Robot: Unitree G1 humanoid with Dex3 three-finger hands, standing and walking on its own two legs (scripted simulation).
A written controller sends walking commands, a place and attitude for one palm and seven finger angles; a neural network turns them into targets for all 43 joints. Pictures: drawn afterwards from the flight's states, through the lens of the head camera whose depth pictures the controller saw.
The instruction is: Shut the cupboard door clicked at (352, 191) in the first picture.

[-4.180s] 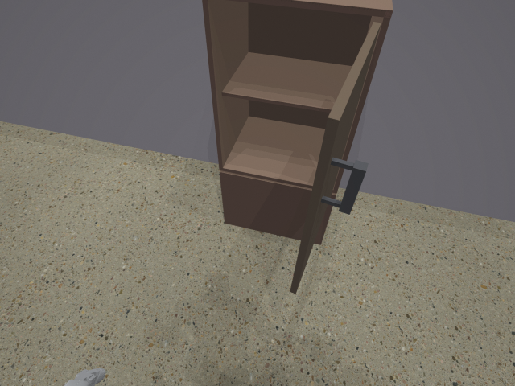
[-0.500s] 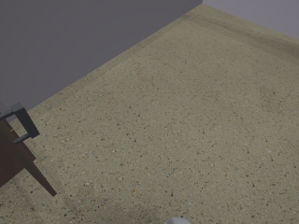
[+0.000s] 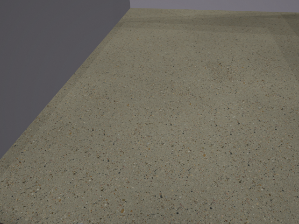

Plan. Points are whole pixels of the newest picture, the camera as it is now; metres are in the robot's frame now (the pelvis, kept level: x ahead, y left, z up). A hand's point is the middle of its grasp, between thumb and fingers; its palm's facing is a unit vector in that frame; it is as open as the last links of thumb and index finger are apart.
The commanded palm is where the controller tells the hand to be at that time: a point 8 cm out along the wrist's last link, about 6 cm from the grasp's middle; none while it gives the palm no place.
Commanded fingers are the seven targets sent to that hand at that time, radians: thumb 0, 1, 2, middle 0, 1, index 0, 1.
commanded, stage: walk around to get in front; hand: left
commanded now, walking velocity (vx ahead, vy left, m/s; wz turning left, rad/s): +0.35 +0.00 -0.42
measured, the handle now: out of the picture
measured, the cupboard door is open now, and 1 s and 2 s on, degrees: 82 82 82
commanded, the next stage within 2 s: none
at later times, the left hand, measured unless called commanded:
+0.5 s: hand out of the picture +0.15 +0.20 -0.19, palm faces -0.08 -0.99 -0.13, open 7.4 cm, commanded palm none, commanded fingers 0.00 0.90 0.90 -0.20 -0.30 -0.20 -0.30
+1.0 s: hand (129, 129) +0.54 +0.11 -0.16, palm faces -0.35 -0.93 -0.12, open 7.4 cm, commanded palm none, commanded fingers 0.00 0.90 0.90 -0.20 -0.30 -0.20 -0.30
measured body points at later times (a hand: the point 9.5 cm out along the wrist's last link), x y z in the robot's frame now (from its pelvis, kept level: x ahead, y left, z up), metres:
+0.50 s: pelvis +0.22 +0.03 -0.02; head +0.25 +0.05 +0.43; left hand +0.16 +0.25 -0.18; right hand +0.31 -0.22 -0.14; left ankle +0.33 +0.08 -0.73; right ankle +0.02 -0.08 -0.65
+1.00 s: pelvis +0.41 -0.01 +0.01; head +0.42 -0.01 +0.46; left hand +0.56 +0.16 -0.15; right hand +0.22 -0.14 -0.14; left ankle +0.33 +0.08 -0.73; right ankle +0.46 -0.18 -0.69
